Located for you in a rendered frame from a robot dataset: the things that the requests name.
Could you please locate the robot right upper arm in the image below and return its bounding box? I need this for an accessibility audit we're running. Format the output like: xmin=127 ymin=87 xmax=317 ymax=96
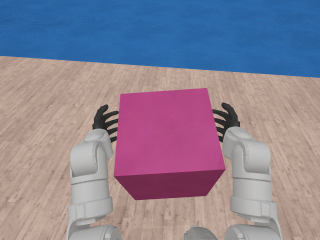
xmin=224 ymin=224 xmax=281 ymax=240

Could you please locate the robot right hand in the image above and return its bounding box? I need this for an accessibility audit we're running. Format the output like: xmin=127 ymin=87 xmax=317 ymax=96
xmin=212 ymin=102 xmax=240 ymax=143

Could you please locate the robot left forearm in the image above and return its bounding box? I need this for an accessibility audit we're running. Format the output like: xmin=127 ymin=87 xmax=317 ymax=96
xmin=66 ymin=128 xmax=114 ymax=240

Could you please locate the robot right forearm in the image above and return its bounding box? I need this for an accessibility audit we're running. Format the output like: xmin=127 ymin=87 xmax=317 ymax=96
xmin=222 ymin=126 xmax=283 ymax=240

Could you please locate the carton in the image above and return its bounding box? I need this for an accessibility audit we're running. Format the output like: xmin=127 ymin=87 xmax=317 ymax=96
xmin=114 ymin=88 xmax=226 ymax=201

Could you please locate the robot right thigh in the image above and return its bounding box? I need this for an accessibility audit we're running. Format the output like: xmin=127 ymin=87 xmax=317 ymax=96
xmin=184 ymin=227 xmax=218 ymax=240

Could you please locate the robot left hand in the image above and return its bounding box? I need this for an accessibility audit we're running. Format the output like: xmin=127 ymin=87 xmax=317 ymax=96
xmin=92 ymin=104 xmax=119 ymax=143

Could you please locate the robot left upper arm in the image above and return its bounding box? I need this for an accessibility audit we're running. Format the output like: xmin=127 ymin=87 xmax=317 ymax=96
xmin=69 ymin=224 xmax=122 ymax=240

